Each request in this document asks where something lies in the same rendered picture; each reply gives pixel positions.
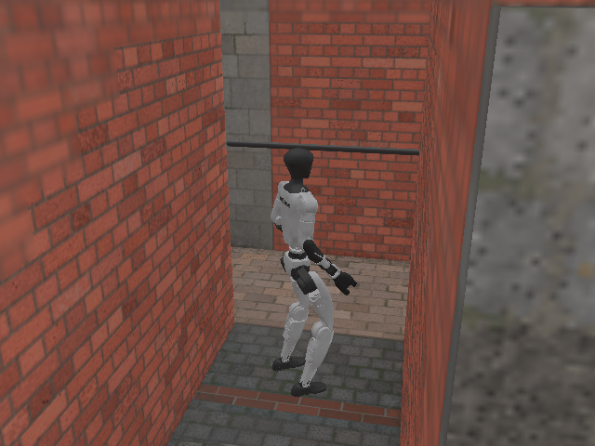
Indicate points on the humanoid robot torso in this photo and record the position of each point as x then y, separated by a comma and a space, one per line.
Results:
295, 258

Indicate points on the robot right forearm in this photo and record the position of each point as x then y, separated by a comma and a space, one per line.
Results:
310, 248

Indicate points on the robot right upper arm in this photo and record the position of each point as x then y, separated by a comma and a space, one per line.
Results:
307, 207

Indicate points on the right robot shin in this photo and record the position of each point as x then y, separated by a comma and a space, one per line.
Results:
316, 351

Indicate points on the robot left upper arm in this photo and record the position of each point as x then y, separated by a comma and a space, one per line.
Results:
276, 210

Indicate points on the robot right hand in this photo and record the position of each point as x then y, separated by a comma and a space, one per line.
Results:
343, 281

